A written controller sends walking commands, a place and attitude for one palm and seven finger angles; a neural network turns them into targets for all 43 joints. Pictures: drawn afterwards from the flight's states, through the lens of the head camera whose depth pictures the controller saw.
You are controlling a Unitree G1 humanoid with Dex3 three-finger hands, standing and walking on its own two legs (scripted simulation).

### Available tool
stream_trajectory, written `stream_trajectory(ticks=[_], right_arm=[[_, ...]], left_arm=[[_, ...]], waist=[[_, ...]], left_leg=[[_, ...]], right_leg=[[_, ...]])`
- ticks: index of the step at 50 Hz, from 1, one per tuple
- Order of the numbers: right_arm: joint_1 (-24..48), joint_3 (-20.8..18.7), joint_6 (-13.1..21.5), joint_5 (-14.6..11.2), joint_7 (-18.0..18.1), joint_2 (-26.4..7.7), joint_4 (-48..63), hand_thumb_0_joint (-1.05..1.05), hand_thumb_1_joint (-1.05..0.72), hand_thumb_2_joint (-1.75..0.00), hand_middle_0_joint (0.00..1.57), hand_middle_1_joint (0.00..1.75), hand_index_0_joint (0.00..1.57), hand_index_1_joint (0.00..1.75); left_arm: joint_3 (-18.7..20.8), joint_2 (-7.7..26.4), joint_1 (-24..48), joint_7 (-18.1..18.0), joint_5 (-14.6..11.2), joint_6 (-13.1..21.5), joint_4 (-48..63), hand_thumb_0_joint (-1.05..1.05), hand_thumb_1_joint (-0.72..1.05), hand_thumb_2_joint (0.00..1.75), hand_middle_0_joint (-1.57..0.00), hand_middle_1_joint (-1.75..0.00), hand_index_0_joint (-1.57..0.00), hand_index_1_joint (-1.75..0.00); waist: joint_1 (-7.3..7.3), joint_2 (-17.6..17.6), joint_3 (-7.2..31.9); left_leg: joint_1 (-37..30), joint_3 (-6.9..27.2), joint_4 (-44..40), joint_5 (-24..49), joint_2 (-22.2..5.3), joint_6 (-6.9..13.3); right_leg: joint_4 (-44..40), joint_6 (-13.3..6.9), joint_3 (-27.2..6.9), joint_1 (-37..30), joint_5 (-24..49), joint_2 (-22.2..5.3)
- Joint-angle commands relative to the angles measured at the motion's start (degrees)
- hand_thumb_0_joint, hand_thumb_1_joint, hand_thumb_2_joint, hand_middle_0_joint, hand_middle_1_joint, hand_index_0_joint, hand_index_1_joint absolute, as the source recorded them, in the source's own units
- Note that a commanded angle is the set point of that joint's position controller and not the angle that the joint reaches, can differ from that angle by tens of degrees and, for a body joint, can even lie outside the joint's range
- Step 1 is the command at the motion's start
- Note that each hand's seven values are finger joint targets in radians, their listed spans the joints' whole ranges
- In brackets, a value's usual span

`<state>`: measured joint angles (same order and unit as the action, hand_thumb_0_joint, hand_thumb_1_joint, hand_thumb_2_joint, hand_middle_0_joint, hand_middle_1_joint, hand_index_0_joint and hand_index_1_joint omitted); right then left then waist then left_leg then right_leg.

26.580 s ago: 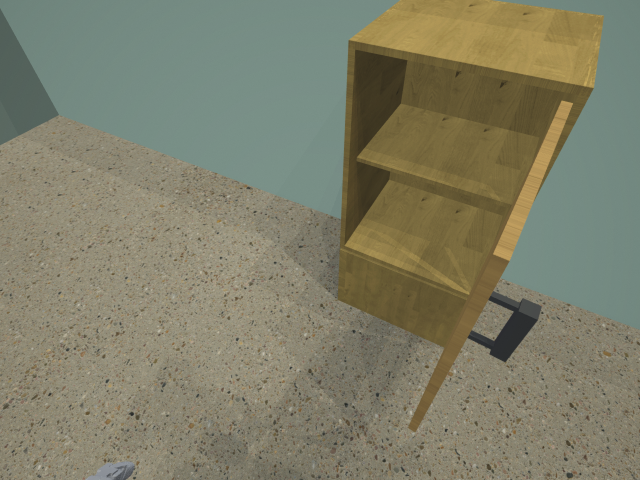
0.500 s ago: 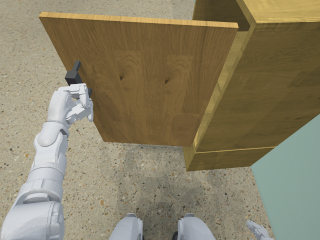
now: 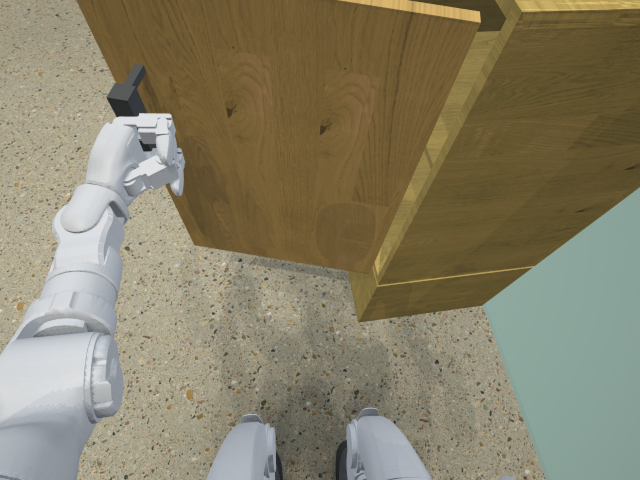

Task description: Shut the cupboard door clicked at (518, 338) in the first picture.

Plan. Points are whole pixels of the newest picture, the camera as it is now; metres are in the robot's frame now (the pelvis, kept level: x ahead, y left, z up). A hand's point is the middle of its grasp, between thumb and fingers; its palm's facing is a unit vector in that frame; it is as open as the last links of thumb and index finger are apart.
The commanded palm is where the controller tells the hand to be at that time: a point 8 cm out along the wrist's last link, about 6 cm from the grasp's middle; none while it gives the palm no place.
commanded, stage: push the door shut along its arc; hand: left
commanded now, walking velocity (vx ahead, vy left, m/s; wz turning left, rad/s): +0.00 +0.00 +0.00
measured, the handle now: (145, 118) +0.56 +0.21 +0.07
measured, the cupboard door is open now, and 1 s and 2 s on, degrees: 73 64 58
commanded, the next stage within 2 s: pull the fist back off the door in 0.96 s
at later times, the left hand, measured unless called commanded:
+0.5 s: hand (221, 127) +0.53 +0.11 +0.08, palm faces -0.31 -0.95 -0.05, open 3.1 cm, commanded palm +0.54 +0.16 +0.07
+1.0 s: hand (232, 114) +0.55 +0.09 +0.08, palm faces -0.40 -0.92 -0.04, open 3.4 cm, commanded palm +0.59 +0.11 +0.07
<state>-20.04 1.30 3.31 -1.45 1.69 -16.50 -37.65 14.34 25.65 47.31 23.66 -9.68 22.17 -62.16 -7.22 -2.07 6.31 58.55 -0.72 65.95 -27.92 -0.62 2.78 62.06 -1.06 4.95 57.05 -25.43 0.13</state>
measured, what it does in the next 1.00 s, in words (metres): stands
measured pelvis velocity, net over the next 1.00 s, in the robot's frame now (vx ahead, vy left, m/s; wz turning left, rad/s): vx -0.01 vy -0.01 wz -0.02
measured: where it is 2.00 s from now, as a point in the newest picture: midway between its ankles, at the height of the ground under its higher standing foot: outside the picture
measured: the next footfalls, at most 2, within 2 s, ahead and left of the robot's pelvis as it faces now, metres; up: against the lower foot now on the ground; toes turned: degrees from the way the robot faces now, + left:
none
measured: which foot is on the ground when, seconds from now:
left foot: down 0.00-1.00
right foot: down 0.00-1.00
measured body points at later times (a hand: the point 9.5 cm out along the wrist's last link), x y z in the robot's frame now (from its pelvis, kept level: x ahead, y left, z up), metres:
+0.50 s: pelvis +0.01 -0.01 -0.01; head +0.15 +0.00 +0.42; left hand +0.55 +0.16 +0.08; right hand +0.00 -0.27 -0.12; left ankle +0.03 +0.09 -0.65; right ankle +0.04 -0.12 -0.65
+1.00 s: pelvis -0.01 -0.01 -0.03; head +0.16 +0.01 +0.39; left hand +0.57 +0.15 +0.09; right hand -0.01 -0.30 -0.13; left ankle +0.03 +0.09 -0.65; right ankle +0.04 -0.12 -0.65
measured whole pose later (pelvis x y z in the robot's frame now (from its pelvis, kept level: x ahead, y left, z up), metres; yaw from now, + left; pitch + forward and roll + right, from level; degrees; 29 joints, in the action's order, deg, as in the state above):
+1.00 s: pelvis -0.01 -0.01 -0.03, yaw -1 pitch +27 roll -4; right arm -19.6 2.7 6.3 0.2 2.6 -17.2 -40.0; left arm 10.8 34.8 72.8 28.8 -4.8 13.0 -74.5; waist -13.7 -2.8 5.3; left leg 71.0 1.4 73.1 -29.1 -2.2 1.6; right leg 67.9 -2.6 7.0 68.8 -26.2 1.5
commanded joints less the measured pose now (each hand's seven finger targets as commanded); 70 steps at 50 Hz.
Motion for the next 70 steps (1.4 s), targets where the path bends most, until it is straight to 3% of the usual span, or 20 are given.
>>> stream_trajectory(ticks=[1,4,7,9,14,16,21,25,29,37,43,53,54,57,59,61,63,65,68,70], right_arm=[[-7.5,-3.4,1.2,0.1,1.0,-10.4,3.6,0.0,-0.9,-0.9,0.2,0.3,0.2,0.3],[-7.8,-3.4,1.2,0.4,0.8,-10.2,2.9,0.0,-0.9,-0.9,0.2,0.3,0.2,0.3],[-8.6,-3.7,1.3,0.7,0.4,-10.4,2.6,0.0,-0.9,-0.9,0.2,0.3,0.2,0.3],[-9.1,-3.7,0.8,0.8,0.2,-10.5,2.3,0.0,-0.9,-0.9,0.2,0.3,0.2,0.3],[-9.9,-2.7,-0.3,0.7,0.3,-10.6,3.3,0.0,-0.9,-0.9,0.2,0.3,0.2,0.3],[-10.3,-2.5,-0.2,1.1,0.3,-10.6,4.4,0.0,-0.9,-0.9,0.2,0.3,0.2,0.3],[-10.8,-2.8,-0.4,1.3,-0.1,-10.0,5.2,0.0,-0.9,-0.9,0.2,0.3,0.2,0.3],[-11.3,-2.8,-1.0,0.7,0.3,-10.4,4.0,0.0,-0.9,-0.9,0.2,0.3,0.2,0.3],[-11.9,-2.5,-0.6,0.7,1.1,-10.7,3.0,0.0,-0.9,-0.9,0.2,0.3,0.2,0.3],[-11.6,-2.5,1.8,1.2,1.8,-10.8,0.9,0.0,-0.9,-0.9,0.2,0.3,0.2,0.3],[-11.6,-2.1,2.9,1.3,2.0,-11.3,-0.9,0.0,-0.9,-0.9,0.2,0.3,0.2,0.3],[-12.1,-2.1,4.6,2.0,1.9,-11.7,-2.5,0.0,-0.9,-0.9,0.2,0.3,0.2,0.3],[-15.4,-1.3,4.5,2.9,1.2,-10.3,-0.5,0.0,-0.9,-0.9,0.2,0.3,0.2,0.3],[-15.8,-1.7,4.0,4.3,-1.5,-9.3,0.6,0.0,-0.9,-0.9,0.2,0.3,0.2,0.3],[-16.6,-2.2,3.5,5.6,-3.0,-9.1,1.4,0.0,-0.9,-0.9,0.2,0.3,0.2,0.3],[-17.4,-2.8,3.4,7.0,-4.7,-8.6,1.7,0.0,-0.9,-0.9,0.2,0.3,0.2,0.3],[-18.3,-3.2,2.3,7.4,-6.2,-8.5,0.9,0.0,-0.9,-0.9,0.2,0.3,0.2,0.3],[-18.9,-3.7,1.0,7.0,-6.7,-8.9,0.7,0.0,-0.9,-0.9,0.2,0.3,0.2,0.3],[-18.3,-3.8,-0.5,5.9,-6.1,-9.0,1.8,0.0,-0.9,-0.9,0.2,0.3,0.2,0.3],[-17.6,-3.6,-1.1,5.2,-5.4,-8.8,2.7,0.0,-0.9,-0.9,0.2,0.3,0.2,0.3]], left_arm=[[2.0,10.9,31.0,-0.1,-0.4,3.3,10.7,0.0,0.9,0.9,-1.3,-1.5,-1.3,-1.5],[-0.2,9.3,35.2,-0.5,0.8,3.7,10.4,0.0,0.9,0.9,-1.3,-1.5,-1.3,-1.5],[-1.6,8.1,35.9,0.0,1.1,4.6,12.2,0.0,0.9,0.9,-1.3,-1.5,-1.3,-1.5],[-0.9,8.2,35.0,0.5,0.9,3.4,9.7,0.0,0.9,0.9,-1.3,-1.5,-1.3,-1.5],[4.0,14.2,36.8,-0.7,2.1,-0.3,1.6,0.0,0.9,0.9,-1.3,-1.5,-1.3,-1.5],[6.7,18.0,38.1,-1.4,2.8,0.7,4.4,0.0,0.9,0.9,-1.3,-1.5,-1.3,-1.5],[6.8,18.9,37.3,0.3,3.2,2.8,8.0,0.0,0.9,0.9,-1.3,-1.5,-1.3,-1.5],[4.9,18.7,41.1,2.1,3.6,-0.6,4.1,0.0,0.9,0.9,-1.3,-1.5,-1.3,-1.5],[5.5,21.1,44.5,3.9,3.2,-2.3,3.0,0.0,0.9,0.9,-1.3,-1.5,-1.3,-1.5],[1.1,17.8,52.5,6.7,1.9,-2.6,5.3,0.0,0.9,0.9,-1.3,-1.5,-1.3,-1.5],[-1.5,15.2,56.7,6.3,2.8,-4.5,1.2,0.0,0.9,0.9,-1.3,-1.5,-1.3,-1.5],[-3.7,13.2,63.3,5.8,3.9,-6.3,1.1,0.0,0.9,0.9,-1.3,-1.5,-1.3,-1.5],[9.0,16.6,62.7,-5.9,0.5,-7.8,0.0,0.0,0.9,0.9,-1.3,-1.5,-1.3,-1.5],[6.8,9.1,56.8,-18.4,3.1,-8.3,-1.6,0.0,0.9,0.9,-1.3,-1.5,-1.3,-1.5],[9.2,9.8,56.7,-26.1,5.0,-5.8,2.9,0.0,0.9,0.9,-1.3,-1.5,-1.3,-1.5],[8.8,9.5,55.1,-33.0,9.9,-0.9,6.2,0.0,0.9,0.9,-1.3,-1.5,-1.3,-1.5],[5.3,8.7,53.4,-35.0,15.2,2.2,6.1,0.0,0.9,0.9,-1.3,-1.5,-1.3,-1.5],[4.2,9.1,50.8,-34.0,17.6,3.1,3.6,0.0,0.9,0.9,-1.3,-1.5,-1.3,-1.5],[5.3,9.7,49.0,-30.6,14.6,2.0,2.2,0.0,0.9,0.9,-1.3,-1.5,-1.3,-1.5],[8.7,11.2,45.2,-29.1,11.4,1.4,2.4,0.0,0.9,0.9,-1.3,-1.5,-1.3,-1.5]], waist=[[-3.81,-4.0,25.3],[-4.92,-6.0,25.4],[-4.39,-10.6,30.1],[-4.92,-8.1,29.5],[-5.86,-2.2,22.7],[-4.61,-4.6,26.8],[-4.08,-6.7,35.1],[-6.71,-4.0,29.2],[-7.46,-4.3,30.2],[-9.29,-9.6,33.3],[-11.46,-10.3,29.6],[-12.84,-13.2,34.2],[-10.15,-13.2,33.1],[-10.43,-9.4,32.6],[-9.12,-9.4,35.5],[-8.03,-10.5,39.3],[-8.77,-11.5,38.8],[-9.14,-9.7,36.6],[-8.49,-7.0,35.9],[-6.6,-4.9,35.6]], left_leg=[[-22.7,6.9,-9.2,15.5,-0.7,-1.2],[-24.2,7.7,-9.0,15.2,-1.1,-1.6],[-31.3,9.6,-8.8,21.4,-1.7,-2.9],[-30.6,9.6,-8.4,22.5,-1.9,-2.7],[-17.2,6.9,-7.5,15.1,-0.9,-0.9],[-17.5,6.2,-6.5,17.4,-0.5,-0.8],[-21.1,5.7,-4.3,25.5,-0.7,-1.1],[-15.1,4.7,-3.8,19.1,-0.8,-0.2],[-13.5,4.3,-2.7,18.9,-0.5,0.2],[-18.4,5.2,-1.0,19.7,-0.8,0.0],[-16.8,5.9,-0.2,16.7,-1.2,0.1],[-20.1,7.1,1.5,18.2,-1.1,0.0],[-15.7,8.0,-0.4,15.7,-2.0,-0.6],[-14.5,8.4,-1.9,14.7,-2.0,-1.1],[-14.3,7.6,-1.7,16.5,-1.7,-1.2],[-16.8,7.4,-1.1,19.9,-1.6,-1.7],[-18.9,7.1,-1.4,21.7,-1.8,-2.0],[-18.1,6.4,-2.8,19.6,-1.7,-1.8],[-15.9,5.2,-5.1,17.2,-0.9,-1.3],[-14.2,4.1,-6.3,17.1,-0.3,-1.2]], right_leg=[[-7.5,-1.2,-2.4,-4.5,9.1,1.7],[-7.2,-1.1,-2.4,-2.0,8.5,1.6],[-6.2,-1.5,-1.7,1.1,9.7,1.6],[-6.4,-1.4,-1.4,0.9,10.4,1.7],[-6.5,-0.9,-2.3,-3.0,8.9,1.9],[-5.5,-1.2,-2.8,-5.2,10.7,2.0],[-3.9,-0.9,-3.5,-8.3,18.0,2.4],[-5.7,-0.4,-4.2,-8.1,15.6,2.6],[-5.9,-0.5,-4.8,-9.2,16.5,2.5],[-5.4,-0.8,-4.2,-3.1,14.0,2.6],[-4.8,-0.9,-3.2,2.6,10.0,2.8],[-2.8,-1.3,-1.8,7.5,9.3,3.1],[-3.4,-1.0,-2.1,6.1,8.1,2.3],[-3.2,-0.1,-1.5,4.8,7.8,2.1],[-3.1,0.2,-1.8,2.3,9.1,2.0],[-2.3,0.1,-1.8,1.8,11.0,2.2],[-2.6,0.1,-1.8,1.6,12.3,2.4],[-4.2,-0.1,-2.2,-1.3,12.4,2.5],[-6.5,0.0,-3.2,-7.9,14.0,2.7],[-7.6,-0.1,-3.8,-13.0,16.0,2.8]])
